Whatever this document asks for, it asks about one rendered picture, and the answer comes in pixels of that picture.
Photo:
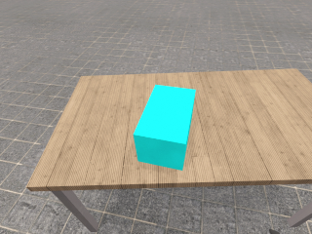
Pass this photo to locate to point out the carton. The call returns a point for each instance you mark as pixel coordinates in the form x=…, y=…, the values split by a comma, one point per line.
x=162, y=132

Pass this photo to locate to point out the table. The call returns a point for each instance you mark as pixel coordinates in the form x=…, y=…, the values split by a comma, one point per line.
x=248, y=127

